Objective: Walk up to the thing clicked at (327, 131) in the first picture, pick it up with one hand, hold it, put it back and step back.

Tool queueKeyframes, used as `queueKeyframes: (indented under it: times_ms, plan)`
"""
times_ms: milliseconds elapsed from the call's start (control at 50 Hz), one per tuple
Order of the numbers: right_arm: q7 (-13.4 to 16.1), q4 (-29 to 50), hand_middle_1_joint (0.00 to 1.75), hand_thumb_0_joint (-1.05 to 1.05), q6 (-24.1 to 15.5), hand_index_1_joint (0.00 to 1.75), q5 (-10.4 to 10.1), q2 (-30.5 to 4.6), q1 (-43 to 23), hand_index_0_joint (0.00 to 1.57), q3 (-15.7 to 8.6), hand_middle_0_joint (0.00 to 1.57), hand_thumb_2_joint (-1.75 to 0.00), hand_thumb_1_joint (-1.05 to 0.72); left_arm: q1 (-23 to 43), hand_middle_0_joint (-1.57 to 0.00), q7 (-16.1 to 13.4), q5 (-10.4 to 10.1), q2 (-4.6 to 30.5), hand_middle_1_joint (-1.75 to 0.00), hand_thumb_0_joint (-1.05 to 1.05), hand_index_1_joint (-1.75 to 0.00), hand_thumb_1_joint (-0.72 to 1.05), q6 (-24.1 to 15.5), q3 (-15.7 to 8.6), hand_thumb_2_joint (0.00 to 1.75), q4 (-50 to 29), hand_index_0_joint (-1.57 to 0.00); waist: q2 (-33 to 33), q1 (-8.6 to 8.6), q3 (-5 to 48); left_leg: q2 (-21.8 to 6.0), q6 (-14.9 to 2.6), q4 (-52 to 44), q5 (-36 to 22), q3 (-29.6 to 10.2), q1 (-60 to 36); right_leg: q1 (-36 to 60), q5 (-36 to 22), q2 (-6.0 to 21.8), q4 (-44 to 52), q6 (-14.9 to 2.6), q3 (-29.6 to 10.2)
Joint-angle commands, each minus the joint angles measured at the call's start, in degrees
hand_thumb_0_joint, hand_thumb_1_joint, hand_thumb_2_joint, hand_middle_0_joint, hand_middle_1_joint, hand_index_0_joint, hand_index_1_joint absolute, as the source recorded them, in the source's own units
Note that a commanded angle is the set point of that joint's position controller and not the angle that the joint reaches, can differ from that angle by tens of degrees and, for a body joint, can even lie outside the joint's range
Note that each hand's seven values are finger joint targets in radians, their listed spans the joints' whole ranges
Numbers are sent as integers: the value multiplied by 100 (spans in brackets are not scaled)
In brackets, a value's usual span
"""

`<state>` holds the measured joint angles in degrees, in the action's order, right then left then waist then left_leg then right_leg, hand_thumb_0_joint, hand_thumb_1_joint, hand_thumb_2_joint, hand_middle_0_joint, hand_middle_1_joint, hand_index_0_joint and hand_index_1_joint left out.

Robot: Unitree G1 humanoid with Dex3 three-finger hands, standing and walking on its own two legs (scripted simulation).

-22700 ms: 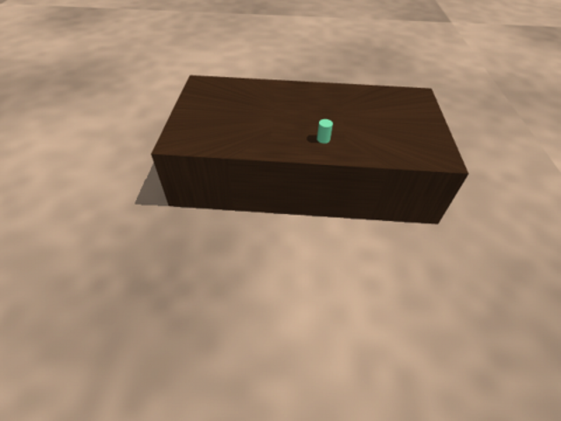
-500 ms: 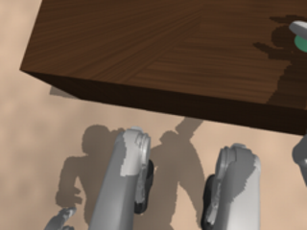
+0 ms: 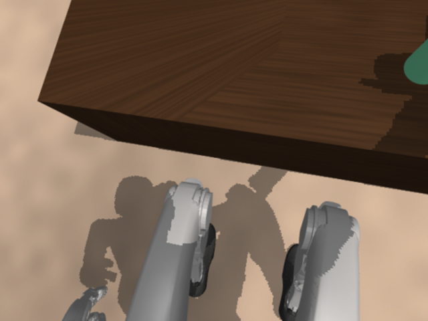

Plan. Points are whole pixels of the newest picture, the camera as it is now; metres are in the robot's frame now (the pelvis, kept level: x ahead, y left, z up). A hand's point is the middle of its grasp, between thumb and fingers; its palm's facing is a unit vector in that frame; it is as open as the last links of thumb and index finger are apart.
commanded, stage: withdraw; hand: right
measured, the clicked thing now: out of the picture +0.56 -0.27 -0.03
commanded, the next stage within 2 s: rise in 0.02 s
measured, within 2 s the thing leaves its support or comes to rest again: neither
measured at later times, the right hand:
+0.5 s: hand out of the picture +0.51 -0.40 +0.16, palm faces +0.44 +0.81 -0.40, open 17.4 cm
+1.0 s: hand out of the picture +0.35 -0.29 +0.22, palm faces +0.30 +0.88 -0.36, open 17.4 cm
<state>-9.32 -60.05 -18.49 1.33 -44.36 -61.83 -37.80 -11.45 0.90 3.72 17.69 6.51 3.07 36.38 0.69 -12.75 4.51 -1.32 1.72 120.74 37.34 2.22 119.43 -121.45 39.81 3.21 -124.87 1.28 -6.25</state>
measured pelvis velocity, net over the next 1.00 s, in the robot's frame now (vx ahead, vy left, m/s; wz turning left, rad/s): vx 0.07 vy -0.01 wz -0.08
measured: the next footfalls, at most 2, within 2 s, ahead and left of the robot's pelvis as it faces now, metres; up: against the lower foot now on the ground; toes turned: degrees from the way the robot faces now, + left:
none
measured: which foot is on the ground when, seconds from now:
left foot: down 0.00-1.00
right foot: down 0.00-1.00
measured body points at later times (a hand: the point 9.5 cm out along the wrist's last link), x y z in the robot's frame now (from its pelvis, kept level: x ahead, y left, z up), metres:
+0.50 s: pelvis +0.01 -0.01 +0.15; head +0.22 -0.05 +0.54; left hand +0.08 +0.27 +0.03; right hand +0.48 -0.44 +0.19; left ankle +0.10 +0.13 -0.37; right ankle +0.07 -0.13 -0.37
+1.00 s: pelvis +0.07 -0.01 +0.31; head +0.14 -0.04 +0.75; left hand +0.20 +0.24 +0.20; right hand +0.33 -0.33 +0.25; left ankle +0.10 +0.13 -0.37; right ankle +0.07 -0.13 -0.37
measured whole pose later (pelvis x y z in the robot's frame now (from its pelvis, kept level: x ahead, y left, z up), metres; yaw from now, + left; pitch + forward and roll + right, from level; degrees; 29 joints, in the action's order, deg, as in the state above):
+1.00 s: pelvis +0.07 -0.01 +0.31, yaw -5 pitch +14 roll +4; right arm 9.4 -37.3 2.5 -0.4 -19.8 -7.1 -10.9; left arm -14.8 -6.5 -2.1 13.2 3.9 1.2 35.2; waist 0.5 -3.7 6.2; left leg -0.9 1.5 54.0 24.4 3.5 43.8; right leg -46.6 27.3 4.3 -59.3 0.9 -1.8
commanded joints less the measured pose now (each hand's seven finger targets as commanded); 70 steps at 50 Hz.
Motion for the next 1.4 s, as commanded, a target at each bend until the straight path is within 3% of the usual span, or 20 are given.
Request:
queueKeyframes:
  times_ms: [0, 20, 60, 120, 140, 180, 260, 320, 360, 440, 460, 580, 660, 700, 760, 920, 1020, 1040, 1140, 1380]
  plan:
    - [-301, 376, 6, 0, -80, 6, -192, -1725, -1710, 9, 202, 10, -5, 46, -1373, -20, -145, -71, 1410, -29, 0, -29, 90, -76, -523, 89, 92, -20, 1305, -25, 3924, 181, -320, -1712, -1070, 237, -2689, 2885, -1172, -34, 1873, -241, 302]
    - [-394, 267, 6, 0, -70, 5, -255, -1613, -1578, 8, 206, 8, -5, 47, -1388, -20, -138, -90, 1341, -30, 0, -29, 91, -131, -449, 88, 139, -20, 1098, -53, 3556, 190, -316, -1783, -1041, 270, -2551, 2750, -1146, -21, 1885, -267, 256]
    - [-456, 1316, 5, 0, -172, 5, -286, -2543, -2285, 7, -156, 7, -5, 50, -1328, -20, -159, -155, 1443, -30, 0, -29, 89, -158, -450, 89, -68, -20, 1444, 143, 4169, 166, -343, -1871, -1193, 217, -2745, 3239, -1353, -32, 2015, -273, 264]
    - [-727, 87, 5, 0, 34, 5, -410, -1444, -1656, 6, 382, 5, -8, 44, -1352, -21, -116, -189, 1447, -30, 0, -31, 87, -247, -523, 91, 17, -19, 1061, -156, 3450, 180, -329, -2022, -1116, 276, -2524, 3049, -1257, -14, 2084, -300, 188]
    - [-386, -374, 6, 0, 375, 6, 609, -2603, -1210, 6, 340, 5, -8, 48, -1300, -21, -42, -211, 1263, -31, 0, -32, 87, -106, -454, 92, -111, -20, 1200, 353, 3482, 218, -352, -2274, -937, 148, -2688, 3314, -1156, -24, 2478, -282, 308]
    - [-11, 662, 6, 0, 480, 6, 624, -2432, -2231, 6, 456, 4, -7, 53, -1368, -21, 52, -232, 1329, -31, 0, -32, 87, 34, -509, 92, -300, -20, 1535, 229, 4102, 203, -363, -2432, -913, 177, -2817, 4040, -1114, 11, 2830, -235, 157]
    - [317, 1181, 6, 0, 735, 6, 890, -3168, -1816, 6, 245, 4, -7, 53, -1384, -20, 154, -237, 1406, -30, 0, -29, 91, 140, -584, 88, -403, -20, 1890, 576, 4774, 217, -334, -2756, -1378, 172, -3290, 5268, -2099, 57, 3118, -179, 134]
    - [635, 1565, 5, 0, 831, 5, 960, -3405, -1736, 5, 141, 5, -6, 55, -1355, -20, 146, -257, 1298, -29, 0, -29, 89, 215, -593, 90, -493, -20, 1852, 671, 4918, 250, -306, -3223, -1408, 92, -3968, 5569, -2021, 81, 3489, -195, 191]
    - [773, 900, 5, 0, 936, 5, 942, -2680, -1192, 5, 445, 5, -3, 59, -1326, -20, 135, -246, 1159, -30, 0, -29, 89, 212, -570, 90, -437, -20, 1503, 519, 4416, 274, -268, -3503, -1513, 116, -4172, 5499, -2026, 98, 3691, -205, 201]
    - [1048, 892, 5, 0, 1003, 5, 920, -2365, -842, 5, 536, 5, -6, 54, -1247, -20, 51, -263, 1135, -29, 0, -29, 89, 156, -582, 90, -350, -20, 1591, 596, 3898, 287, -300, -4076, -1365, 127, -4413, 6032, -1778, 98, 4343, -140, 142]
    - [1050, 395, 5, 0, 1077, 5, 871, -1826, -315, 5, 745, 5, -5, 56, -1210, -20, 42, -279, 1092, -29, 0, -29, 89, 140, -582, 90, -322, -20, 1316, 498, 3535, 292, -284, -4205, -1385, 174, -4406, 6041, -1741, 113, 4453, -143, 89]
    - [1164, 829, 5, 0, 1325, 5, 490, -529, 1193, 5, 1364, 5, -4, 57, -1082, -20, -76, -425, 938, -29, 0, -29, 89, 66, -623, 90, -430, -20, 902, 607, 3217, 324, -325, -4986, -1866, 262, -5343, 6854, -2295, 118, 5274, -133, 34]
    - [1374, 2314, 5, 0, 1420, 5, 268, -645, 1671, 5, 1388, 5, -4, 58, -987, -20, -242, -540, 831, -29, 0, -29, 89, 18, -631, 90, -555, -20, 1104, 896, 3520, 320, -348, -5618, -2215, 174, -6444, 7595, -2585, 59, 5890, -137, 216]
    - [1486, 2251, 5, 0, 1532, 5, 145, -86, 2478, 5, 1679, 5, -4, 58, -960, -20, -344, -584, 717, -29, 0, -29, 89, -33, -617, 90, -529, -20, 850, 825, 3134, 324, -321, -5966, -2399, 174, -6930, 7724, -2685, 32, 6201, -153, 275]
    - [1748, 2915, 5, 0, 1571, 5, 50, -205, 2904, 5, 1619, 5, -6, 54, -868, -20, -530, -595, 655, -30, 0, -29, 89, -138, -573, 90, -492, -20, 1050, 963, 2870, 320, -337, -6400, -2540, 120, -7542, 8120, -2801, -18, 6635, -142, 421]
    - [1967, 3117, 5, 0, 1827, 5, -181, 1565, 4527, 5, 2585, 5, -6, 55, -620, -20, -842, -556, 375, -30, 0, -29, 89, -434, -457, 90, -534, -20, 779, 898, 1628, 275, -343, -7304, -2526, 179, -8357, 8846, -2709, -84, 7610, -104, 516]
    - [1935, 3841, 6, 0, 2053, 6, -286, 2233, 5710, 6, 3150, 6, -7, 52, -317, -20, -873, -564, 325, -29, 0, -29, 89, -562, -490, 90, -742, -20, 588, 1002, 1292, 273, -326, -7519, -2698, 324, -8631, 9332, -3119, -49, 8053, -24, 421]
    - [1962, 4321, 6, 0, 2068, 6, -311, 2003, 5856, 6, 3019, 6, -8, 51, -228, -20, -889, -584, 321, -29, 0, -29, 89, -585, -507, 90, -835, -20, 563, 1138, 1320, 253, -315, -7603, -2722, 308, -8875, 9331, -3077, -78, 8088, -48, 478]
    - [1932, 5279, 6, 0, 2325, 6, -377, 2581, 7396, 5, 3493, 5, -7, 53, 37, -20, -963, -622, 170, -30, 0, -29, 89, -707, -497, 90, -1155, -20, -19, 1143, 1136, 241, -212, -7871, -2928, 294, -9283, 9461, -3176, -149, 8124, -143, 648]
    - [1861, 6598, 6, 0, 2541, 6, -283, 2622, 7995, 6, 3512, 6, -7, 52, 127, -20, -1145, -514, 94, -30, 0, -30, 89, -1084, -449, 90, -1510, -20, 27, 1033, 477, 134, -127, -8197, -2143, 49, -9086, 9344, -2223, -257, 8169, -198, 772]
